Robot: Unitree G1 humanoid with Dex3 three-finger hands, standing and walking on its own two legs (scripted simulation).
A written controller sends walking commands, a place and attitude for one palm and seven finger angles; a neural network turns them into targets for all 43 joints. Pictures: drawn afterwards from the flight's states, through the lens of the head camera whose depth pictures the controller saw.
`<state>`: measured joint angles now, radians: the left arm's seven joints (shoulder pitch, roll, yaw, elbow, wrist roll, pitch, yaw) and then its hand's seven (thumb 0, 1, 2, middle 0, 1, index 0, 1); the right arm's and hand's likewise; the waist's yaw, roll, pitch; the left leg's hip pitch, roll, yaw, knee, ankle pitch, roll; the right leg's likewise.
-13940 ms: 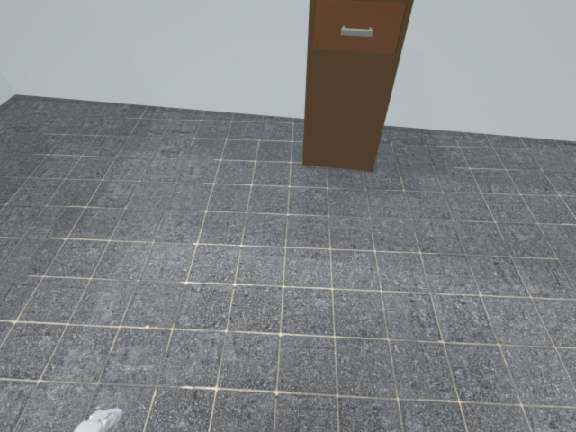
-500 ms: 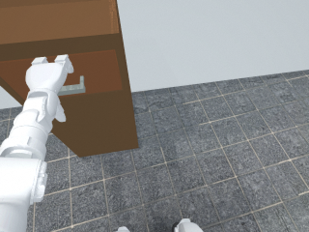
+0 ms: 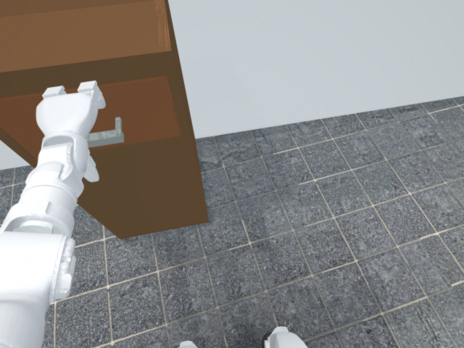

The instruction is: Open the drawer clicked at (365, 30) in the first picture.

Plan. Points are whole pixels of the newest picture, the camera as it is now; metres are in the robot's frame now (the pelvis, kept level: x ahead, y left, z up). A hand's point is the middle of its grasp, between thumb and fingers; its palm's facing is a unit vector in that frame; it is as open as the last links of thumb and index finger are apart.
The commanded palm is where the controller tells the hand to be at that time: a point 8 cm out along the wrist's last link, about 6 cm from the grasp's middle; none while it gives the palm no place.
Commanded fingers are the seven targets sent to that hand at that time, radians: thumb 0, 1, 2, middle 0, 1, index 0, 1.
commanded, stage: move the hooked fingers above the handle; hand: left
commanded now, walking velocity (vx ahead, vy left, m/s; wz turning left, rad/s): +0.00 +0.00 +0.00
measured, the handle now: (92, 132) +0.55 +0.26 -0.01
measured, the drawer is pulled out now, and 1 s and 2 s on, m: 0.00 0.00 0.00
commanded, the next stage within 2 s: lower the fingers behind the handle in 1.62 s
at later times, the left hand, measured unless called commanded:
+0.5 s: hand (74, 146) +0.48 +0.26 +0.04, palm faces -0.11 +0.00 -0.99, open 13.9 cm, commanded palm +0.47 +0.25 +0.10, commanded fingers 0.00 -0.50 0.30 -0.30 -1.20 -0.30 -1.20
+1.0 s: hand (77, 144) +0.48 +0.25 +0.04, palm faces -0.12 -0.01 -0.99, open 13.8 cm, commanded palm +0.47 +0.25 +0.10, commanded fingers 0.00 -0.50 0.30 -0.30 -1.20 -0.30 -1.20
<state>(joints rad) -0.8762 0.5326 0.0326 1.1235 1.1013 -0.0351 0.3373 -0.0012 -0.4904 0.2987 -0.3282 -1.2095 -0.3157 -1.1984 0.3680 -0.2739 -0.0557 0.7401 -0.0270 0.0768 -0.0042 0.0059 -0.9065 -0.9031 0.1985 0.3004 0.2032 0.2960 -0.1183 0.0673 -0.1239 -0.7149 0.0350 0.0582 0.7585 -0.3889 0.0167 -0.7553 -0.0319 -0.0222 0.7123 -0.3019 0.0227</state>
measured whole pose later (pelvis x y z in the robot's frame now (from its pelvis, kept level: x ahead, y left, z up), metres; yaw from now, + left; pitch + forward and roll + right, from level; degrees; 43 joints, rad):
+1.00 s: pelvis -0.01 +0.00 +0.00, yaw +0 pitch +19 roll -1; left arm -0.86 0.56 0.01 1.13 1.08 -0.07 0.25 0.00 -0.49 0.30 -0.33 -1.21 -0.32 -1.21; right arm 0.38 -0.26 -0.05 0.73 -0.01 0.07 -0.03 0.01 -0.91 -0.90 0.20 0.30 0.20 0.30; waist -0.12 0.06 -0.11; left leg -0.69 0.03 0.06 0.74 -0.37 0.02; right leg -0.73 -0.03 -0.02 0.69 -0.28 0.03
